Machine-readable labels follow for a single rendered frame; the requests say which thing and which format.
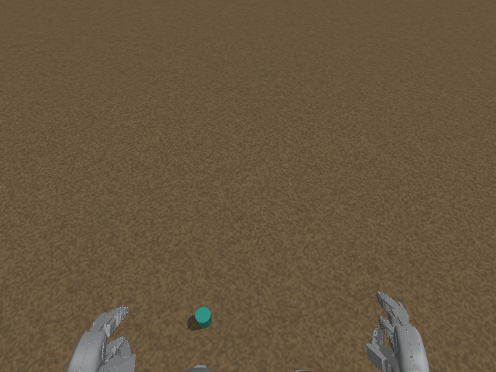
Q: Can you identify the right robot hand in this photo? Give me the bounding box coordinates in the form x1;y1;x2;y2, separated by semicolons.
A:
367;291;429;372

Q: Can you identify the left robot hand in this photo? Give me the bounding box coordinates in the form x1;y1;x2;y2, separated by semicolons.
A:
67;306;136;372

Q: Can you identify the tin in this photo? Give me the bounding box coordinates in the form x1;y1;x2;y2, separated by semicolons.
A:
195;307;212;329

